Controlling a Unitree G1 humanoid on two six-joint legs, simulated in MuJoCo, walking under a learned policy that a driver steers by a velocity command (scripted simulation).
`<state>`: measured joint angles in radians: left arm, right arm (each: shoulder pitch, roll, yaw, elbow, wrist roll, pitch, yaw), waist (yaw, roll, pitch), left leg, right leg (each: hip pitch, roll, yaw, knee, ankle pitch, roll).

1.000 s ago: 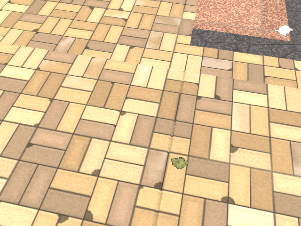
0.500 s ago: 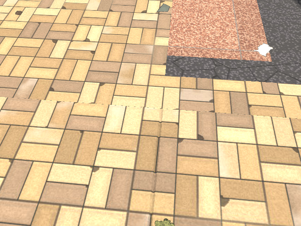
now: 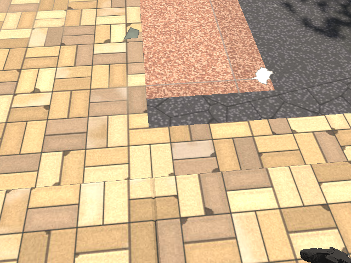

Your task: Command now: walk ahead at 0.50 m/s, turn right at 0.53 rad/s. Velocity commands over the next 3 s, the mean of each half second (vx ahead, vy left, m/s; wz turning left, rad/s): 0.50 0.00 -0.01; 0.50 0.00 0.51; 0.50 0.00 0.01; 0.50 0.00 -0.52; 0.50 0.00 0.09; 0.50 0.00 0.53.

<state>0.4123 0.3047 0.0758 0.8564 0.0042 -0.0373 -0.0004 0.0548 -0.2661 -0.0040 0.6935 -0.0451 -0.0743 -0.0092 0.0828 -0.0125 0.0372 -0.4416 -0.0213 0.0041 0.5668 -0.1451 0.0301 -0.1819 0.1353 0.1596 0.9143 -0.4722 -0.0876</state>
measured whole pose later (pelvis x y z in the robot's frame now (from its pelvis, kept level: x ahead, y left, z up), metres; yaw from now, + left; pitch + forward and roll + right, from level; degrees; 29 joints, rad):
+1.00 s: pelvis +0.48 +0.04 -0.01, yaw +21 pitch +0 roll +0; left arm 0.35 0.25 0.05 0.87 0.02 -0.05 0.00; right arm 0.10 -0.26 -0.06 0.75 -0.03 -0.01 0.03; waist 0.04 -0.01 0.07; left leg -0.44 -0.08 0.09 0.63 -0.21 0.14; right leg -0.21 -0.08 -0.11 1.14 -0.44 0.02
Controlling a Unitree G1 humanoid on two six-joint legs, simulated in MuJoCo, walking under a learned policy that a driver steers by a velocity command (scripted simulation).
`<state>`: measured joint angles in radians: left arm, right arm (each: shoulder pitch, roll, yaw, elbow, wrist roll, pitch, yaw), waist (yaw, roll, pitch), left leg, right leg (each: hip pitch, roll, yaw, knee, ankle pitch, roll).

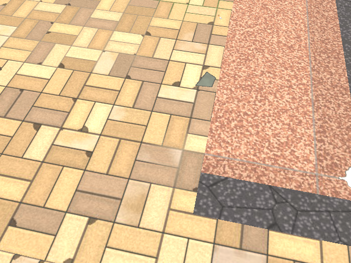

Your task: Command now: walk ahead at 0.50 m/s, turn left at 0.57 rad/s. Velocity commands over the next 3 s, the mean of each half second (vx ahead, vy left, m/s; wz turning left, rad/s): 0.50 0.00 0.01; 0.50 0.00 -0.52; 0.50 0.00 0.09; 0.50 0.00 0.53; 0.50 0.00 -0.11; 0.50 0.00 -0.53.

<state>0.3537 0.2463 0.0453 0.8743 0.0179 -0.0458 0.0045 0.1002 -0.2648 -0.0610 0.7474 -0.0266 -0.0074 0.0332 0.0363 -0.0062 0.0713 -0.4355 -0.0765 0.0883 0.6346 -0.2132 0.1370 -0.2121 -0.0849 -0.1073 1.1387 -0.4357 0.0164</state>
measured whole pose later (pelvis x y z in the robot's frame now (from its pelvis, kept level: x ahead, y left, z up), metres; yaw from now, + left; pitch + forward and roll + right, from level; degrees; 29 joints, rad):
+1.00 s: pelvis +0.60 -0.07 -0.03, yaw -22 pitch +2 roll -1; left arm 0.46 0.28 0.07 0.92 0.01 -0.04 0.01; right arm -0.01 -0.25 0.02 0.72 -0.03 -0.07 0.01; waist 0.11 0.03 0.05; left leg -0.52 -0.01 -0.02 0.51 -0.05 0.02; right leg 0.06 0.17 0.23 0.39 -0.43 -0.13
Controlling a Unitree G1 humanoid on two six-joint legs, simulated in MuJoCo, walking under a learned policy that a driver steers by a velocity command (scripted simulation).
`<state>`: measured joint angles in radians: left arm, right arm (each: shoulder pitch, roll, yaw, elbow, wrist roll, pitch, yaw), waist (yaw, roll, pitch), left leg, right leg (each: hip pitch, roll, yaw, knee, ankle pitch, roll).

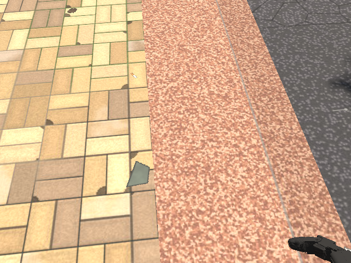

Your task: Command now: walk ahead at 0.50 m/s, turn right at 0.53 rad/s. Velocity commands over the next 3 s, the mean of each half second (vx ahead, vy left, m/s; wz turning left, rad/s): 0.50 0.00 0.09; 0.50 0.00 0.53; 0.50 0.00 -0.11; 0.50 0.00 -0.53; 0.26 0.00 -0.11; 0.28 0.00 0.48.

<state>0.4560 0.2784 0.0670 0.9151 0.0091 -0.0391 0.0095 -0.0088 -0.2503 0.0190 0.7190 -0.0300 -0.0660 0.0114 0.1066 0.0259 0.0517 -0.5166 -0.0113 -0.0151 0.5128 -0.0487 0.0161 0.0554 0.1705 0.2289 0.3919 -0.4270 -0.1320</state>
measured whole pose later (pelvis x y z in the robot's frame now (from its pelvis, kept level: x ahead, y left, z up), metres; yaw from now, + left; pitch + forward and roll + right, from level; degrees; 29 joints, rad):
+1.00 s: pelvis +0.48 +0.07 -0.01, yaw +25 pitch +1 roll +0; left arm 0.39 0.25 0.04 0.90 0.02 -0.05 0.01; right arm 0.05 -0.27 -0.05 0.72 -0.04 -0.02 0.05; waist 0.05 0.00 0.07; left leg -0.48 -0.07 0.09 0.65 -0.19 0.14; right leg -0.12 -0.10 -0.16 0.97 -0.46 0.02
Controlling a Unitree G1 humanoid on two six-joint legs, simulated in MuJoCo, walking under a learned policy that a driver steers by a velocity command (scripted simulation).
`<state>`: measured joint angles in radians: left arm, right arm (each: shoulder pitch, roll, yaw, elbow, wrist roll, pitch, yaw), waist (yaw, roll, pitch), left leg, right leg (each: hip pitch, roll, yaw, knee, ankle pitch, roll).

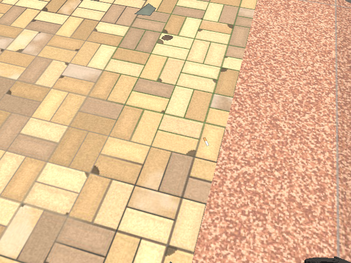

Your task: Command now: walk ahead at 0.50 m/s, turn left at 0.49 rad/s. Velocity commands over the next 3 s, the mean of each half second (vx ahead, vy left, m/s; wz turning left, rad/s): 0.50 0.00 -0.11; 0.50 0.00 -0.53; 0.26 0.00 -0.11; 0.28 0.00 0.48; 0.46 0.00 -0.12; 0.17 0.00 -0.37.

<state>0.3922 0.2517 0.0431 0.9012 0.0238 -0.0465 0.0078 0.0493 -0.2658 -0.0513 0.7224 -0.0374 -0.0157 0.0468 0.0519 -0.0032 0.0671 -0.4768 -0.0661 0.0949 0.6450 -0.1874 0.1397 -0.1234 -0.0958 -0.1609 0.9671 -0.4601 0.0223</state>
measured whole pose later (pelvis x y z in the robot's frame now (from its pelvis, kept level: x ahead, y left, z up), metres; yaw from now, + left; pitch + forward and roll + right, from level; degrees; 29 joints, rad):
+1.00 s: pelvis +0.55 -0.06 +0.02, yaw -25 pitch +2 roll -1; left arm 0.44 0.30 0.08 0.88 0.02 -0.04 0.01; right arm 0.03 -0.26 0.00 0.71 -0.03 -0.05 0.02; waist 0.10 0.02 0.03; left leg -0.53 0.02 -0.03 0.56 -0.10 -0.02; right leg 0.02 0.14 0.21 0.36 -0.39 -0.10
